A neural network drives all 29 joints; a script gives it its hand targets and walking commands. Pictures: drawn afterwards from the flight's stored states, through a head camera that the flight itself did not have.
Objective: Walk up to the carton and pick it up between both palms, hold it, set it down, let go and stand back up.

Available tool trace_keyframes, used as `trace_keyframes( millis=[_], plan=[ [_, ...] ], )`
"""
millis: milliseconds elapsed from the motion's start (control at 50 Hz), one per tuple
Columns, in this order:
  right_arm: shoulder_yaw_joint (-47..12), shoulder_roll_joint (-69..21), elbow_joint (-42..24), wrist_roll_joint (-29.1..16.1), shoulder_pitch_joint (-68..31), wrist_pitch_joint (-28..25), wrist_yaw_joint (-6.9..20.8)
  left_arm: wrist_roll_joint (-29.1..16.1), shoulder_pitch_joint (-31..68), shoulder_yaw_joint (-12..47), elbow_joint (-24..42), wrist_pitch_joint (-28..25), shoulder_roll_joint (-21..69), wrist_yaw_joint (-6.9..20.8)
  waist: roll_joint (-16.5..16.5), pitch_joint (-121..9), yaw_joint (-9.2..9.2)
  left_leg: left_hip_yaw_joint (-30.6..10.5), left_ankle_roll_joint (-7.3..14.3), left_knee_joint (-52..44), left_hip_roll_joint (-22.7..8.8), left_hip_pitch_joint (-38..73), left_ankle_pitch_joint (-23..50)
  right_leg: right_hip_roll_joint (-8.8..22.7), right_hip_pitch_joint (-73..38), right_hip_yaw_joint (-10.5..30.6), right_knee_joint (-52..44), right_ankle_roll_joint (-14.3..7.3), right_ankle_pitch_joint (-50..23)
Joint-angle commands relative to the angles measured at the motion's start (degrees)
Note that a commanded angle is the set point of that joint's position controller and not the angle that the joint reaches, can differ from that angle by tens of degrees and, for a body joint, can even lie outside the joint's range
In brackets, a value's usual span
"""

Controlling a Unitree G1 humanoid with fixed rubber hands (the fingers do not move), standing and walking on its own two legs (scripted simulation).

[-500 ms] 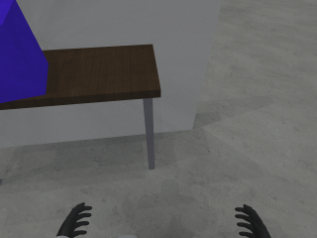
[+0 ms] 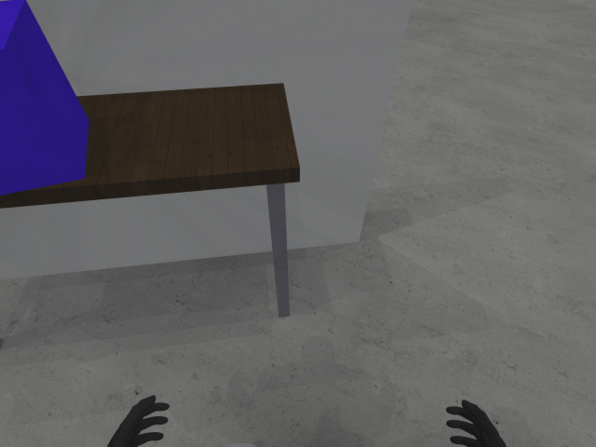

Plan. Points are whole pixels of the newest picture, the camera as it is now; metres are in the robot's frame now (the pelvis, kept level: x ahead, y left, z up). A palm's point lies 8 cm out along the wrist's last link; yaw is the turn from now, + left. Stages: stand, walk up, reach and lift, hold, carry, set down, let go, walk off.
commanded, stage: stand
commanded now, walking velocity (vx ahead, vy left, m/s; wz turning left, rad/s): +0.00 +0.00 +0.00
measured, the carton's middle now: out of the picture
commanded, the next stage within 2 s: walk up in 0.74 s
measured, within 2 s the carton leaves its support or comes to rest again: neither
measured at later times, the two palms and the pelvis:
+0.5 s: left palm out of the picture +0.12 +0.25 -0.09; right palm out of the picture +0.11 -0.25 -0.09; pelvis +0.00 +0.00 +0.00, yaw -1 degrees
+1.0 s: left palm out of the picture +0.10 +0.25 -0.09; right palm out of the picture +0.10 -0.25 -0.10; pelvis +0.00 +0.00 +0.00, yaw +0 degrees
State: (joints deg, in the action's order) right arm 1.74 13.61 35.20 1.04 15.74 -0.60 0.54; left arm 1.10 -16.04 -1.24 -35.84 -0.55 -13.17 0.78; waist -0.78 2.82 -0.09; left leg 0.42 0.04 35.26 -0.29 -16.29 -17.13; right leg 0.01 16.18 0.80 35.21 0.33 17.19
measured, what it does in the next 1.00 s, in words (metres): stands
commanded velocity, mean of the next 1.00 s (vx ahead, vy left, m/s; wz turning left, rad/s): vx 0.00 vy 0.00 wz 0.00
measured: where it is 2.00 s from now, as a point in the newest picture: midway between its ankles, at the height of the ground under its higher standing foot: outside the picture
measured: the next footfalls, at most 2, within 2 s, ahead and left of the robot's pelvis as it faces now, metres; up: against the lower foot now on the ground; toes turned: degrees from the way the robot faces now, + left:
left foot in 1.34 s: +0.12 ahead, +0.33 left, +0.00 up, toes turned +10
right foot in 1.66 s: +0.17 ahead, +0.14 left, +0.00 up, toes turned +4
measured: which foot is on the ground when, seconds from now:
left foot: down 0.00-0.98, up 1.00-1.00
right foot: down 0.00-1.00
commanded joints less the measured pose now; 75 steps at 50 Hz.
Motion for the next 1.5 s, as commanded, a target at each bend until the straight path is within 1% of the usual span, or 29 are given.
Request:
trace_keyframes(
  millis=[0, 240, 340, 480, 520, 580, 740, 900, 920, 940, 960, 980, 1020, 1060, 1100, 1140, 1200, 1220, 1240, 1260, 1280, 1300, 1320, 1340, 1360, 1380, 1400, 1440, 1480],
  plan=[
    [2.20, 6.71, -5.16, -0.06, -1.08, -1.27, -0.39, -0.04, 1.03, -2.27, 5.32, -1.19, -6.92, -0.34, 0.52, -3.30, 0.05, -6.24, 2.31, -7.82, -4.53, 0.70, 2.38, 3.99, -0.25, 5.36, -6.56, -2.32, -3.02],
    [2.19, 7.07, -4.31, -0.37, -0.95, -1.06, -0.54, -0.23, 0.60, -2.10, 5.30, -1.17, -7.05, -0.62, -0.04, -1.63, -0.14, -5.15, 2.18, -7.35, -4.24, 1.57, 6.60, 4.22, 0.51, 5.83, -6.89, -2.32, -7.16],
    [2.09, 7.11, -3.88, -0.39, -0.85, -1.02, -0.51, -0.32, 0.79, -2.18, 4.96, -1.13, -7.48, -0.64, 1.81, -3.22, 0.05, -5.32, 2.14, -7.52, -4.49, 2.20, 5.89, 4.27, -0.47, 5.81, -7.05, -2.27, -6.96],
    [1.98, 7.14, -3.45, -0.39, -1.15, -0.92, -0.56, -0.20, 0.63, -2.05, 4.43, -1.10, -7.35, -0.68, 0.49, -2.80, 0.13, -5.09, 2.16, -7.90, -4.57, 2.56, 6.60, 4.02, -0.41, 5.95, -7.13, -2.25, -7.78],
    [1.88, 7.43, -3.23, -0.37, -0.99, -0.89, -0.62, -0.38, 0.79, -1.93, 4.65, -1.10, -7.67, -0.68, 1.91, -1.93, -0.02, -5.09, 2.15, -8.23, -4.63, 2.04, 5.60, 4.23, -0.31, 6.29, -7.54, -2.34, -6.88],
    [1.89, 7.29, -2.82, -0.45, -0.73, -0.78, -0.58, -0.20, 0.16, -1.84, 4.08, -1.00, -7.40, -0.68, -0.10, -1.97, 0.12, -5.30, 2.03, -8.52, -4.51, 1.83, 4.40, 3.97, 0.01, 6.21, -7.74, -2.20, -5.72],
    [1.70, 7.43, -2.47, -0.36, -0.78, -0.85, -0.53, -0.30, -0.54, -1.99, 3.43, -1.03, -7.86, -0.74, -0.05, -1.57, -0.14, -5.56, 2.05, -9.33, -4.58, 1.43, 2.71, 4.21, 0.17, 6.82, -8.63, -2.20, -3.85],
    [1.72, 7.70, -1.82, -0.43, 0.41, -0.88, -0.51, -0.32, -0.17, -1.83, 3.06, -1.10, -7.99, -0.79, 2.07, -2.12, 0.35, -5.51, 1.76, -9.05, -4.29, 2.07, 2.37, 4.41, 0.42, 6.71, -9.00, -2.40, -2.93],
    [3.49, 11.32, -4.55, 3.43, -1.44, 0.92, 1.54, 3.26, -8.59, -5.63, 1.83, -1.73, -12.81, -2.41, 0.22, -2.14, -1.62, -3.00, 2.49, 4.06, -0.84, -11.03, -1.95, 10.39, -11.10, 14.06, -11.35, -7.79, 8.60],
    [2.78, 8.94, -6.24, 4.23, -3.03, 2.08, 2.60, 3.85, -11.46, -6.72, 1.02, -1.99, -16.48, -3.66, 6.04, 0.04, -3.64, 1.18, 0.18, 15.09, 0.60, -23.04, -9.23, 21.21, -17.77, 25.10, -16.97, -13.79, 9.69],
    [2.62, 8.17, -7.12, 5.23, -3.84, 3.42, 2.90, 4.54, -12.12, -7.15, 0.34, -1.87, -16.99, -4.92, 5.49, 2.86, -4.36, -2.73, -0.67, 24.94, -2.98, -28.37, -13.68, 28.90, -16.50, 30.27, -18.29, -18.72, 5.77],
    [2.97, 8.47, -7.22, 5.76, -3.52, 4.21, 3.03, 4.72, -12.11, -6.96, 0.04, -2.05, -16.58, -5.74, 2.89, 3.65, -4.28, -5.30, -1.17, 29.52, -4.27, -28.90, -13.48, 30.46, -13.87, 31.15, -17.91, -19.97, 2.93],
    [3.18, 8.68, -8.56, 5.74, -3.74, 4.20, 3.20, 4.56, -9.93, -6.23, -0.45, -2.86, -15.29, -6.24, 2.25, 3.67, -3.46, -8.00, -1.28, 33.15, -6.45, -29.20, -11.64, 30.12, -12.09, 28.48, -17.22, -19.62, -2.20],
    [3.33, 7.78, -8.38, 4.47, -3.17, 4.26, 3.96, 3.87, -5.12, -5.63, -0.11, -3.32, -13.89, -6.15, 3.03, 3.54, -1.41, -9.55, -1.81, 30.75, -7.65, -27.48, -7.62, 25.53, -10.22, 19.67, -17.29, -15.42, 1.21],
    [3.04, 6.36, -8.32, 3.57, -3.68, 4.41, 4.77, 3.38, -2.70, -5.41, -0.50, -3.60, -13.66, -5.71, 7.47, 4.79, -1.28, -7.24, -2.37, 26.99, -7.00, -25.32, -3.23, 20.53, -8.22, 12.71, -18.21, -13.32, 0.90],
    [3.00, 5.53, -8.26, 2.99, -4.70, 4.30, 5.39, 3.21, -1.99, -5.65, -1.10, -3.84, -14.40, -5.16, 11.34, 3.37, -1.29, -5.21, -2.48, 21.39, -7.09, -19.85, -1.91, 18.04, -5.82, 6.65, -18.00, -12.48, 0.39],
    [3.60, 4.94, -6.96, 1.53, -0.63, 3.28, 6.04, 3.52, 2.45, -6.67, 0.37, -3.51, -16.71, -4.34, 17.86, 2.19, 1.58, -1.92, -0.48, 11.64, -6.59, -3.98, -0.66, 14.74, 6.56, -2.89, -14.73, -9.77, 9.96],
    [4.18, 5.71, -5.92, 1.24, 2.57, 2.76, 6.06, 3.78, 4.01, -6.82, 0.94, -3.27, -17.10, -4.19, 18.55, 1.18, 3.62, 0.42, 0.11, 10.78, -5.92, 2.45, 1.02, 14.62, 11.02, -4.17, -12.16, -9.28, 14.30],
    [5.01, 6.99, -4.38, 1.31, 6.75, 2.32, 5.97, 4.00, 4.91, -6.55, 1.38, -2.97, -16.41, -4.21, 15.48, 0.00, 6.02, 2.91, 0.91, 9.28, -4.96, 10.73, 3.90, 14.69, 16.62, -4.28, -8.28, -8.97, 18.84],
    [6.08, 8.93, -1.90, 1.54, 12.43, 1.97, 5.55, 4.36, 4.31, -6.07, 1.11, -2.44, -14.46, -4.19, 9.39, -2.48, 8.71, 3.69, 1.40, 8.25, -3.62, 17.68, 3.85, 12.97, 19.63, -6.42, 0.44, -8.15, 20.94],
    [7.19, 11.89, 0.39, 1.65, 17.38, 1.60, 4.79, 4.14, 0.68, -4.69, 1.06, -1.84, -10.55, -4.07, -1.24, -4.96, 9.99, 4.19, 2.10, 6.29, -0.57, 21.42, 0.61, 9.38, 20.22, -8.31, 11.53, -6.57, 21.62],
    [8.13, 15.74, 0.64, 1.40, 19.08, 1.13, 4.13, 3.08, -1.03, -3.09, 1.99, -1.22, -6.70, -3.68, -15.74, -4.80, 11.76, -2.28, 4.26, -1.63, -1.77, 18.12, -5.76, 2.66, 22.49, -9.04, 25.77, -4.78, 27.31],
    [7.81, 19.12, -1.82, 1.03, 15.60, 0.73, 3.54, 2.03, -2.22, -2.76, 4.82, -0.71, -4.67, -3.50, -23.54, -3.39, 10.19, -25.03, 8.66, -12.60, -11.80, 9.50, -21.85, -0.60, 25.49, -2.40, 36.88, -3.09, 28.82],
    [7.14, 19.78, -3.59, 0.41, 8.19, 0.99, 3.19, 1.09, -4.36, -3.76, 6.11, -0.06, -7.18, -3.58, -18.70, -0.72, 6.47, -36.70, 12.41, -22.97, -17.44, 2.37, -33.15, 0.63, 24.05, 1.39, 39.04, -2.55, 24.19],
    [7.20, 20.85, -4.13, 0.04, 3.80, 1.29, 2.70, 0.50, -4.76, -3.70, 5.86, 0.21, -8.94, -3.85, -19.24, 0.39, 5.14, -42.74, 15.52, -27.84, -19.25, -0.35, -41.54, 2.27, 24.15, 1.25, 40.97, -2.26, 22.74],
    [6.85, 20.06, -3.97, -0.15, 2.29, 1.39, 2.18, 0.46, -3.67, -3.89, 5.19, 0.03, -10.15, -3.95, -18.69, 3.00, 4.66, -41.46, 17.42, -27.43, -18.93, -1.29, -40.22, 3.99, 25.62, 1.13, 41.25, -1.86, 19.80],
    [6.42, 18.78, -3.50, 0.08, 1.61, 1.56, 1.73, 0.63, -2.63, -4.37, 4.54, -0.45, -10.71, -4.26, -19.25, 5.37, 4.23, -37.02, 17.72, -24.86, -17.32, -3.26, -35.36, 5.14, 25.60, 1.14, 40.43, -1.60, 17.20],
    [5.07, 14.52, -2.87, 1.39, -0.60, 2.14, 1.36, 0.33, -5.38, -5.06, 2.77, -1.16, -11.62, -4.33, -15.49, 5.86, 2.37, -25.81, 16.12, -18.84, -14.62, -9.50, -24.61, 6.23, 17.39, 0.88, 32.23, -1.18, 15.74],
    [3.94, 11.43, -2.40, 1.87, -1.23, 2.45, 1.36, 0.24, -6.91, -4.82, 2.51, -1.64, -10.49, -4.23, -12.44, 5.20, 1.36, -21.93, 15.07, -16.03, -14.18, -11.52, -13.09, 4.88, 10.82, -0.32, 24.06, -1.67, 15.12]
  ],
)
